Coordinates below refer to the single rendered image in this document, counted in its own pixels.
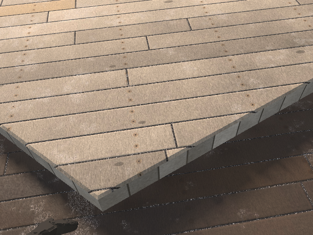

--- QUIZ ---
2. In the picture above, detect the left robot hand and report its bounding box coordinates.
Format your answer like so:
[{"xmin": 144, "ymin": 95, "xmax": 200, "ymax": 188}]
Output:
[{"xmin": 25, "ymin": 217, "xmax": 78, "ymax": 235}]

